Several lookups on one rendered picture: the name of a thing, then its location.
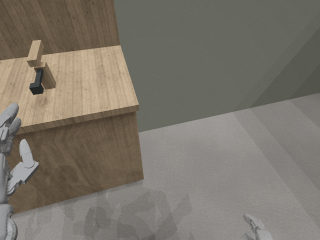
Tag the robot right hand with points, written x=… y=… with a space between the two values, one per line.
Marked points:
x=257 y=227

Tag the tap lever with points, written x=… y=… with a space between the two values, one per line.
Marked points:
x=36 y=87

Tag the robot left hand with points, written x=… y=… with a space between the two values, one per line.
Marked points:
x=9 y=126

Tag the left robot forearm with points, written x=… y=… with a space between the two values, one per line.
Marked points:
x=8 y=228

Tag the counter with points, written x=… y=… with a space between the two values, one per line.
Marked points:
x=82 y=130

